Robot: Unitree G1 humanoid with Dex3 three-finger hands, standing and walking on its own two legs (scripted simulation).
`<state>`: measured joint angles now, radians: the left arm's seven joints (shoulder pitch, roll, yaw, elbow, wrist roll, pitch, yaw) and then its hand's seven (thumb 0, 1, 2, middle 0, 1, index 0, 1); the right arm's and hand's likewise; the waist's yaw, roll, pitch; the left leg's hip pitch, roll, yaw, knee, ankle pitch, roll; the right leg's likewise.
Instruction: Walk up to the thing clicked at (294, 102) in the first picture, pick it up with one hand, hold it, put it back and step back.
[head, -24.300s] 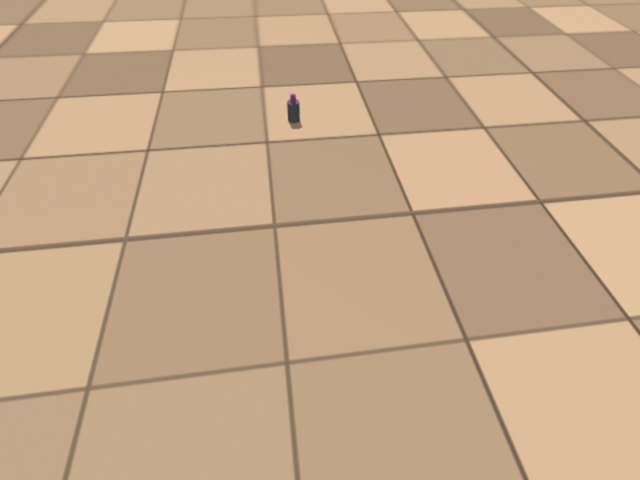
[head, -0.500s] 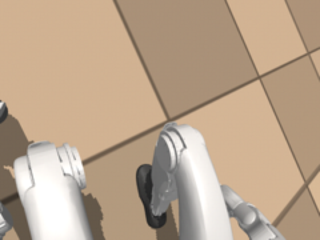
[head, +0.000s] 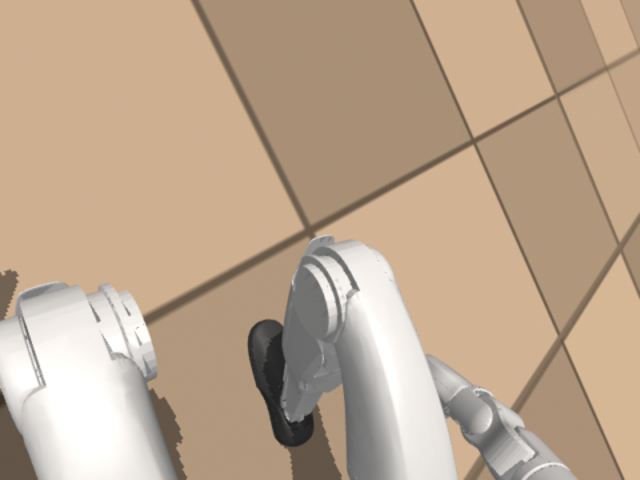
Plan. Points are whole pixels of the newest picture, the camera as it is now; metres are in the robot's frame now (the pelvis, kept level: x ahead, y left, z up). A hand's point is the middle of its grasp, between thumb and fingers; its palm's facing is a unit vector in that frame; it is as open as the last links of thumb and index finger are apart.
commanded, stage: lower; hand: left
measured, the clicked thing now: out of the picture +0.41 +0.31 -0.18
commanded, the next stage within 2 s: loosen in 0.44 s
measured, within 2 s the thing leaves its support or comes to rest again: rests again in 0.28 s
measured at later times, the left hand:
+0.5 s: hand out of the picture +0.41 +0.31 -0.19, palm faces +0.46 -0.89 +0.00, open 9.5 cm
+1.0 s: hand out of the picture +0.42 +0.31 -0.18, palm faces +0.46 -0.89 +0.01, open 13.9 cm
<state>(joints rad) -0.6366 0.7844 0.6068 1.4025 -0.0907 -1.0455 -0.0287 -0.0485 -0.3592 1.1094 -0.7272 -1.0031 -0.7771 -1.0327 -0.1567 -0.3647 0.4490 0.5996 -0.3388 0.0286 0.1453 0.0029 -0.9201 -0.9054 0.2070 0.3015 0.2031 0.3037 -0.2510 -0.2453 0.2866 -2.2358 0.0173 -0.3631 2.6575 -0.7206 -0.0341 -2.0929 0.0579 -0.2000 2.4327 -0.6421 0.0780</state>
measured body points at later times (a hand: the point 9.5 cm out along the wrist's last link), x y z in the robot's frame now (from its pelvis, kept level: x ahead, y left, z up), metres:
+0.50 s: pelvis -0.01 +0.01 +0.00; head +0.23 +0.19 +0.33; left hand +0.38 +0.35 -0.19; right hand +0.17 -0.24 -0.04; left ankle +0.08 +0.13 -0.25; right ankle +0.13 -0.13 -0.25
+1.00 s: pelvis -0.01 +0.01 +0.00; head +0.22 +0.19 +0.33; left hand +0.39 +0.35 -0.18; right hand +0.17 -0.24 -0.03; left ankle +0.08 +0.13 -0.25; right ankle +0.13 -0.13 -0.25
